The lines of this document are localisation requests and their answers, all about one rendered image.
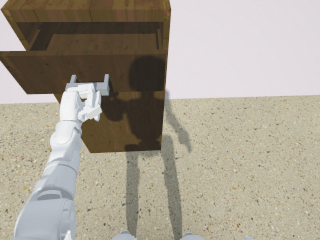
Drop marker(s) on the robot shin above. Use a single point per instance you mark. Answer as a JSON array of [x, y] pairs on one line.
[[125, 232], [188, 233]]

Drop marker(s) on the drawer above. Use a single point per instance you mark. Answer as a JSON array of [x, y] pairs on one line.
[[130, 52]]

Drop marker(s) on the robot left forearm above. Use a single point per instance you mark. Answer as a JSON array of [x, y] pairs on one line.
[[60, 173]]

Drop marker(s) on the handle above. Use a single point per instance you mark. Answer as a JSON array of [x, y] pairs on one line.
[[103, 87]]

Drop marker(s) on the robot left upper arm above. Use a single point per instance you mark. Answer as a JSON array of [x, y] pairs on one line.
[[51, 219]]

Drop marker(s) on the robot left hand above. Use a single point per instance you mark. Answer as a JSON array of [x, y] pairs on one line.
[[71, 104]]

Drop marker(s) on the right robot shin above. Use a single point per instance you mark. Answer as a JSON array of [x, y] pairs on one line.
[[188, 233]]

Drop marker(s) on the left robot shin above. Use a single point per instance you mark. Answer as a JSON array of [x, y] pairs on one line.
[[125, 232]]

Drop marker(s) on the cabinet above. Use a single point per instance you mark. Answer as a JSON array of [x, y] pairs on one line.
[[130, 121]]

